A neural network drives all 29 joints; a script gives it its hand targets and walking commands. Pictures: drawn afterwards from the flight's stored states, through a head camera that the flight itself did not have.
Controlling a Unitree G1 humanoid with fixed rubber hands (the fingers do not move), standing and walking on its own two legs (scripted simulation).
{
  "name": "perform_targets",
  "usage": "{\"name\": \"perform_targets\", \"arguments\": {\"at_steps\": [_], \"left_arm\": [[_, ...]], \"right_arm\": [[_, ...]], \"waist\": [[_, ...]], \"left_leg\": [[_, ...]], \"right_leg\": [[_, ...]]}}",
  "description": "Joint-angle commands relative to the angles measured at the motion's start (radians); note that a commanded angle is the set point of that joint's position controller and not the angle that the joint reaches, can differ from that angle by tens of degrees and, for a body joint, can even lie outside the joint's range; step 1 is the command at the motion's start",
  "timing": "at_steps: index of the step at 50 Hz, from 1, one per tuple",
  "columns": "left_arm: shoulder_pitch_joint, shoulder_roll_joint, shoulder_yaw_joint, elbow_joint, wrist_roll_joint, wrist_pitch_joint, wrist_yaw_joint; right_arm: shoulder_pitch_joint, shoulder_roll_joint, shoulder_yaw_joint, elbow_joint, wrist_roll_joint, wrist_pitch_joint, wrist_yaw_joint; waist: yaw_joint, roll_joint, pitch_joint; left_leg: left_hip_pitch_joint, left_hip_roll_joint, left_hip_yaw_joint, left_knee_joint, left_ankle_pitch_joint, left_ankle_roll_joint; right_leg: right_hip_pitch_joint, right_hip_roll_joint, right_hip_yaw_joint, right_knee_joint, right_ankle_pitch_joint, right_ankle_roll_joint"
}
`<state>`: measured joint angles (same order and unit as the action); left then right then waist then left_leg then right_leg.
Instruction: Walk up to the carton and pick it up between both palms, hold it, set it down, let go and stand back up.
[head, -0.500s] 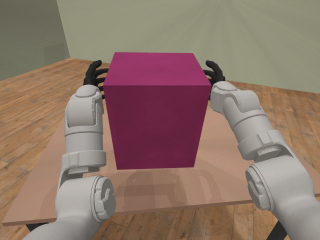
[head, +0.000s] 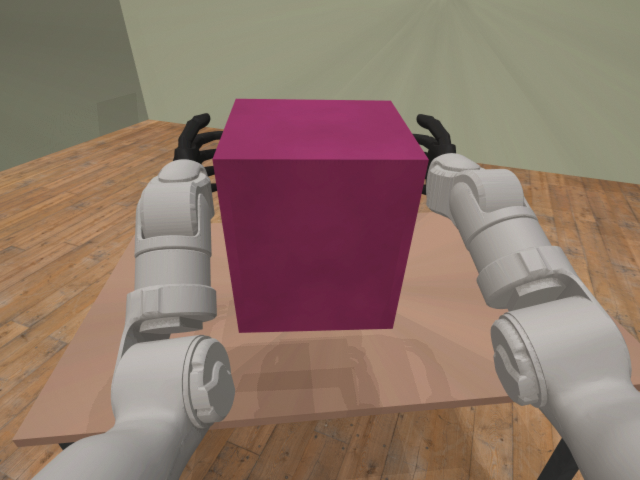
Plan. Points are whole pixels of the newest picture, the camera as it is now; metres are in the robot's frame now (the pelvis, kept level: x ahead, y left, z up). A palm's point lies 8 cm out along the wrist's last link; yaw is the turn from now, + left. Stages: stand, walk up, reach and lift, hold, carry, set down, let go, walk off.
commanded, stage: hold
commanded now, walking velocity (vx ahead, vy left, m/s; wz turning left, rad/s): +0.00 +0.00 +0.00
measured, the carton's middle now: (315, 215) +0.39 +0.02 +0.23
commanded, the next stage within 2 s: set down in 0.32 s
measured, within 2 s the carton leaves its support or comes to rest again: neither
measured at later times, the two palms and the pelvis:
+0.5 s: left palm (182, 183) +0.37 +0.18 +0.29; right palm (425, 177) +0.38 -0.12 +0.28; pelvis +0.01 +0.01 +0.00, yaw +0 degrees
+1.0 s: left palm (180, 209) +0.38 +0.19 +0.25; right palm (404, 206) +0.40 -0.10 +0.23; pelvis +0.01 -0.01 +0.00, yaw +3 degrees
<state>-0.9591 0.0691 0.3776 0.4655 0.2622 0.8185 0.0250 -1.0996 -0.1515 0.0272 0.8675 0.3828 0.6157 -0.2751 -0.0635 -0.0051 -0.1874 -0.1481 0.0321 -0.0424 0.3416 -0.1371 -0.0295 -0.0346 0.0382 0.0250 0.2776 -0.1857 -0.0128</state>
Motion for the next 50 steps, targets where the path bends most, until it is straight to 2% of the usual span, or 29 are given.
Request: {"name": "perform_targets", "arguments": {"at_steps": [1, 2, 3, 4, 6, 8, 9, 10, 12, 15, 16, 17, 18, 20, 23, 25, 28, 30, 31, 35, 37, 40, 42, 43, 46, 47, 48, 50], "left_arm": [[-0.705, -0.561, -0.326, -0.039, -0.172, -0.069, -0.161], [-0.712, -0.561, -0.335, -0.057, -0.179, -0.071, -0.162], [-0.71, -0.549, -0.32, -0.061, -0.175, -0.072, -0.164], [-0.71, -0.56, -0.329, -0.089, -0.18, -0.075, -0.164], [-0.655, -0.548, -0.312, -0.094, -0.165, -0.068, -0.165], [-0.63, -0.555, -0.332, -0.116, -0.17, -0.064, -0.169], [-0.61, -0.549, -0.327, -0.113, -0.158, -0.057, -0.172], [-0.598, -0.559, -0.343, -0.141, -0.165, -0.052, -0.176], [-0.614, -0.585, -0.386, -0.191, -0.179, -0.044, -0.18], [-0.623, -0.619, -0.455, -0.278, -0.199, -0.032, -0.172], [-0.616, -0.623, -0.455, -0.279, -0.194, -0.026, -0.167], [-0.67, -0.579, -0.42, -0.296, -0.167, -0.021, -0.165], [-0.671, -0.579, -0.421, -0.298, -0.165, -0.02, -0.164], [-0.698, -0.589, -0.429, -0.299, -0.169, -0.028, -0.162], [-0.751, -0.616, -0.454, -0.269, -0.191, -0.067, -0.152], [-0.779, -0.613, -0.436, -0.221, -0.186, -0.107, -0.143], [-0.73, -0.568, -0.334, -0.058, -0.126, -0.159, -0.151], [-0.656, -0.505, -0.22, 0.059, -0.055, -0.177, -0.177], [-0.639, -0.485, -0.185, 0.086, -0.025, -0.187, -0.193], [-0.588, -0.447, -0.113, 0.1, 0.049, -0.212, -0.246], [-0.57, -0.455, -0.126, 0.068, 0.054, -0.226, -0.259], [-0.56, -0.492, -0.182, 0.017, 0.045, -0.243, -0.262], [-0.566, -0.518, -0.222, -0.027, 0.029, -0.259, -0.254], [-0.566, -0.533, -0.255, -0.046, 0.021, -0.267, -0.246], [-0.585, -0.571, -0.326, -0.08, -0.016, -0.292, -0.221], [-0.603, -0.582, -0.345, -0.103, -0.029, -0.305, -0.21], [-0.614, -0.586, -0.363, -0.102, -0.038, -0.317, -0.199], [-0.59, -0.593, -0.377, -0.074, -0.039, -0.323, -0.184]], "right_arm": [[-0.757, 0.635, 0.154, -0.307, 0.132, -0.043, 0.114], [-0.736, 0.628, 0.149, -0.287, 0.137, -0.041, 0.112], [-0.748, 0.644, 0.169, -0.312, 0.151, -0.042, 0.11], [-0.744, 0.654, 0.182, -0.337, 0.159, -0.045, 0.105], [-0.744, 0.657, 0.221, -0.39, 0.187, -0.048, 0.092], [-0.719, 0.64, 0.227, -0.417, 0.197, -0.047, 0.08], [-0.695, 0.625, 0.23, -0.411, 0.198, -0.04, 0.077], [-0.695, 0.625, 0.242, -0.452, 0.206, -0.043, 0.074], [-0.671, 0.604, 0.225, -0.461, 0.205, -0.038, 0.072], [-0.663, 0.596, 0.234, -0.532, 0.212, -0.038, 0.07], [-0.651, 0.589, 0.23, -0.518, 0.208, -0.029, 0.071], [-0.67, 0.603, 0.233, -0.459, 0.204, -0.01, 0.072], [-0.673, 0.609, 0.222, -0.471, 0.203, -0.017, 0.076], [-0.7, 0.619, 0.202, -0.466, 0.183, -0.03, 0.09], [-0.78, 0.639, 0.198, -0.506, 0.15, -0.08, 0.107], [-0.809, 0.627, 0.158, -0.461, 0.11, -0.116, 0.122], [-0.781, 0.593, 0.072, -0.295, 0.004, -0.174, 0.146], [-0.738, 0.553, 0.002, -0.175, -0.085, -0.209, 0.16], [-0.702, 0.538, -0.031, -0.117, -0.122, -0.227, 0.166], [-0.643, 0.502, -0.081, -0.022, -0.2, -0.305, 0.192], [-0.651, 0.511, -0.067, -0.076, -0.212, -0.357, 0.193], [-0.659, 0.51, -0.05, -0.13, -0.21, -0.424, 0.19], [-0.668, 0.524, -0.017, -0.179, -0.206, -0.459, 0.186], [-0.664, 0.522, -0.011, -0.194, -0.207, -0.476, 0.185], [-0.689, 0.534, 0.015, -0.243, -0.206, -0.52, 0.188], [-0.705, 0.551, 0.034, -0.267, -0.207, -0.532, 0.191], [-0.692, 0.554, 0.029, -0.252, -0.213, -0.537, 0.195], [-0.71, 0.557, 0.038, -0.275, -0.225, -0.55, 0.2]], "waist": [[-0.006, 0.003, -0.229], [-0.021, 0.013, -0.232], [-0.006, 0.0, -0.255], [-0.01, 0.005, -0.288], [0.005, -0.014, -0.309], [-0.014, -0.002, -0.287], [-0.017, -0.004, -0.268], [-0.017, -0.002, -0.283], [-0.045, 0.041, -0.284], [-0.069, 0.094, -0.311], [-0.069, 0.096, -0.281], [-0.046, 0.09, -0.218], [-0.038, 0.103, -0.223], [-0.028, 0.105, -0.254], [-0.018, 0.101, -0.365], [-0.016, 0.1, -0.36], [-0.005, 0.044, -0.269], [0.013, -0.019, -0.154], [0.009, -0.022, -0.125], [0.007, -0.022, -0.079], [0.006, -0.014, -0.134], [-0.015, 0.032, -0.167], [-0.018, 0.035, -0.194], [-0.029, 0.048, -0.203], [-0.029, 0.071, -0.252], [-0.02, 0.062, -0.28], [-0.025, 0.07, -0.28], [-0.007, 0.067, -0.283]], "left_leg": [[0.179, -0.067, 0.042, -0.003, 0.075, 0.012], [0.188, -0.064, 0.037, -0.003, 0.089, 0.005], [0.195, -0.068, 0.038, 0.005, 0.104, 0.009], [0.207, -0.071, 0.034, 0.017, 0.146, 0.007], [0.229, -0.079, 0.033, 0.035, 0.214, 0.008], [0.25, -0.077, 0.026, 0.045, 0.265, -0.006], [0.262, -0.075, 0.024, 0.043, 0.267, -0.01], [0.269, -0.076, 0.025, 0.048, 0.289, -0.016], [0.276, -0.07, 0.019, 0.044, 0.289, -0.036], [0.31, -0.068, 0.011, 0.068, 0.346, -0.063], [0.31, -0.064, 0.011, 0.062, 0.341, -0.067], [0.272, -0.062, 0.008, 0.047, 0.31, -0.051], [0.257, -0.06, 0.011, 0.04, 0.291, -0.048], [0.242, -0.05, 0.014, 0.025, 0.24, -0.039], [0.272, -0.05, 0.014, 0.033, 0.227, -0.034], [0.28, -0.046, 0.012, 0.024, 0.183, -0.029], [0.259, -0.04, 0.024, -0.014, 0.098, -0.001], [0.217, -0.043, 0.044, -0.049, 0.037, 0.028], [0.209, -0.045, 0.052, -0.065, 0.035, 0.031], [0.229, -0.056, 0.078, -0.062, 0.161, 0.023], [0.263, -0.065, 0.087, -0.037, 0.263, 0.014], [0.321, -0.069, 0.094, 0.006, 0.385, -0.006], [0.34, -0.072, 0.095, 0.02, 0.427, -0.01], [0.353, -0.069, 0.093, 0.027, 0.444, -0.018], [0.376, -0.064, 0.088, 0.037, 0.446, -0.023], [0.378, -0.063, 0.087, 0.037, 0.437, -0.018], [0.372, -0.06, 0.087, 0.033, 0.419, -0.022], [0.361, -0.06, 0.088, 0.028, 0.373, -0.015]], "right_leg": [[-0.062, 0.015, -0.006, -0.069, 0.107, 0.075], [-0.063, 0.02, -0.01, -0.064, 0.118, 0.073], [-0.043, 0.021, -0.012, -0.062, 0.139, 0.078], [-0.025, 0.021, -0.01, -0.052, 0.19, 0.084], [0.017, 0.027, -0.014, -0.041, 0.287, 0.097], [0.023, 0.033, -0.02, -0.033, 0.362, 0.1], [0.025, 0.034, -0.024, -0.033, 0.368, 0.101], [0.036, 0.036, -0.026, -0.029, 0.39, 0.101], [0.025, 0.038, -0.03, -0.034, 0.352, 0.088], [0.025, 0.045, -0.033, -0.031, 0.36, 0.077], [0.015, 0.047, -0.037, -0.035, 0.336, 0.071], [-0.036, 0.048, -0.042, -0.045, 0.259, 0.067], [-0.045, 0.045, -0.044, -0.046, 0.226, 0.067], [-0.053, 0.046, -0.048, -0.045, 0.155, 0.058], [-0.059, 0.045, -0.053, -0.039, 0.149, 0.058], [-0.075, 0.045, -0.065, -0.039, 0.102, 0.054], [-0.092, 0.033, -0.07, -0.054, 0.044, 0.053], [-0.07, 0.019, -0.066, -0.071, -0.003, 0.055], [-0.052, 0.012, -0.064, -0.072, 0.007, 0.056], [0.041, 0.012, -0.079, -0.067, 0.104, 0.051], [0.081, 0.013, -0.089, -0.057, 0.206, 0.059], [0.101, 0.013, -0.107, -0.051, 0.301, 0.057], [0.122, 0.014, -0.111, -0.048, 0.342, 0.061], [0.123, 0.016, -0.118, -0.044, 0.345, 0.06], [0.111, 0.012, -0.123, -0.05, 0.309, 0.054], [0.107, 0.011, -0.122, -0.046, 0.306, 0.056], [0.1, 0.011, -0.122, -0.046, 0.281, 0.054], [0.089, 0.008, -0.12, -0.049, 0.251, 0.054]]}}
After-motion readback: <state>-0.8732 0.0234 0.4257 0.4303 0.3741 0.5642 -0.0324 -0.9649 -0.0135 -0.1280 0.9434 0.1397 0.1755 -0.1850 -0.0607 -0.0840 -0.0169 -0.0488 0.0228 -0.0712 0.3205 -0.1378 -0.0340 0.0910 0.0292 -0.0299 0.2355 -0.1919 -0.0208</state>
